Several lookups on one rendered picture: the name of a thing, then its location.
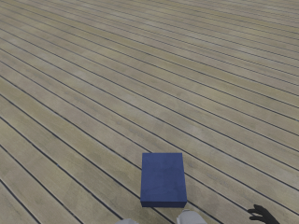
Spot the carton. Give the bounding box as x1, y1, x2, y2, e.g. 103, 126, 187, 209
140, 152, 188, 208

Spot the robot right thigh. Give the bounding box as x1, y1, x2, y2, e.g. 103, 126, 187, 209
176, 211, 207, 224

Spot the right robot hand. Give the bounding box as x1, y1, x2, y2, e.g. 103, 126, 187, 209
248, 204, 279, 224

